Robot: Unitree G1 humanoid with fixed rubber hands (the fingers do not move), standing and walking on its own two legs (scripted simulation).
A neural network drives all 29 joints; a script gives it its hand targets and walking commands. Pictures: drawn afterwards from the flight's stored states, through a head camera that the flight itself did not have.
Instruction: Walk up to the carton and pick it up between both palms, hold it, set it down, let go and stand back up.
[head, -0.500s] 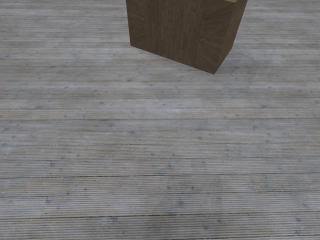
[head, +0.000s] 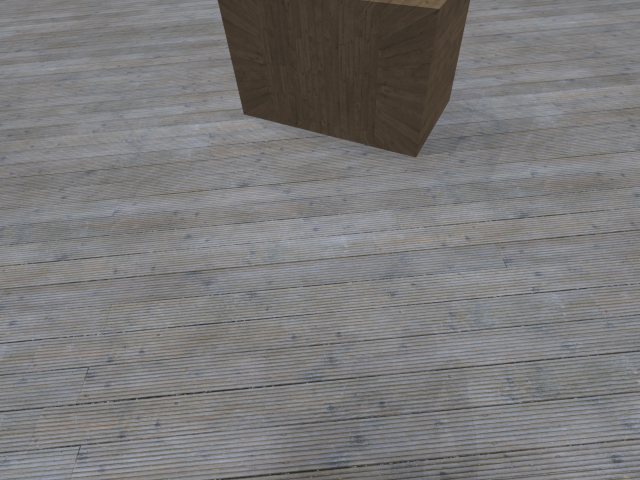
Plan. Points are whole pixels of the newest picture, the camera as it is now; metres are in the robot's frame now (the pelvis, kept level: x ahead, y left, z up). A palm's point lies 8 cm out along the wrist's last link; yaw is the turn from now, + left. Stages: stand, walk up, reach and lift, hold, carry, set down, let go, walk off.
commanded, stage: walk up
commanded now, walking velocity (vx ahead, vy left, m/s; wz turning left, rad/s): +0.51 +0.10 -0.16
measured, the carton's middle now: out of the picture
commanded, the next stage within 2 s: none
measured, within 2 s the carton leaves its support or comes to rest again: neither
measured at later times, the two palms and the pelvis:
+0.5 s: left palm (158, 435) +0.22 +0.27 -0.15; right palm (432, 330) +0.37 -0.17 -0.13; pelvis +0.27 +0.05 -0.01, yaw -3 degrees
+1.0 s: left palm (258, 214) +0.66 +0.16 -0.12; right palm (466, 296) +0.45 -0.25 -0.16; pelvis +0.53 -0.04 +0.00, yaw -3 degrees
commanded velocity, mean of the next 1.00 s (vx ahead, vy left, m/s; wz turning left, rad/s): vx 0.50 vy -0.01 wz -0.04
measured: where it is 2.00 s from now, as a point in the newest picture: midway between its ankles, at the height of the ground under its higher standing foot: (349, 267)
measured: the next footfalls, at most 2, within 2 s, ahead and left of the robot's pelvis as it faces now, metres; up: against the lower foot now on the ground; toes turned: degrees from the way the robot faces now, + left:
left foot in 0.36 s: +0.39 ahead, +0.15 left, +0.00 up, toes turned +8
right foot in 0.88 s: +0.62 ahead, -0.16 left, +0.00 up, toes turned -13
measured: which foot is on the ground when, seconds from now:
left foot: up 0.00-0.34, down 0.36-0.90, up 0.92-1.00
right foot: down 0.00-0.38, up 0.40-0.86, down 0.88-1.00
